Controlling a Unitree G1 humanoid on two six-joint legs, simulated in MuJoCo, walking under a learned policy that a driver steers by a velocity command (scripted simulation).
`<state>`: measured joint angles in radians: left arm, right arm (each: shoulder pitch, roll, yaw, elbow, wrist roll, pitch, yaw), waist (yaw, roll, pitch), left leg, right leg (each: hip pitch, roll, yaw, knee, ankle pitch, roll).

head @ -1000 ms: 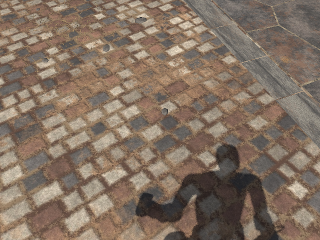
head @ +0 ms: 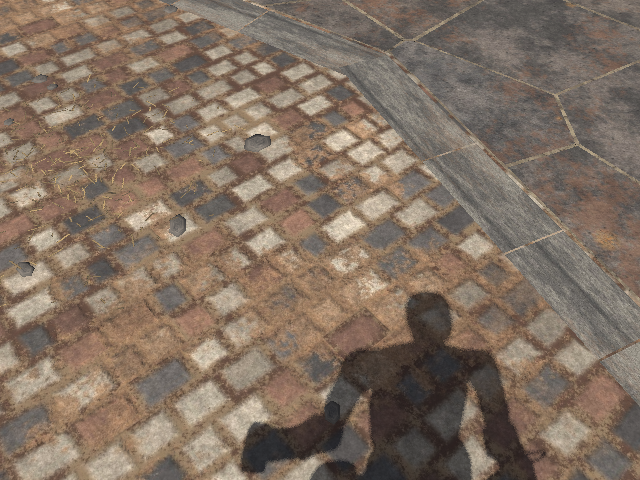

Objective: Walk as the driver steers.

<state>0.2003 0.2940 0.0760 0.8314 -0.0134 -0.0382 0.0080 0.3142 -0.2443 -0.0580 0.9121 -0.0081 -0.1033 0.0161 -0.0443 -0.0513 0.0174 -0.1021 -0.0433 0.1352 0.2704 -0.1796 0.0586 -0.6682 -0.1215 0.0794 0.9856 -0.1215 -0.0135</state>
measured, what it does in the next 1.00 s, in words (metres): walks ahead, turning left: right foot, then left foot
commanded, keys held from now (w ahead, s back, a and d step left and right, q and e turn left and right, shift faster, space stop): w+q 0.96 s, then w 0.04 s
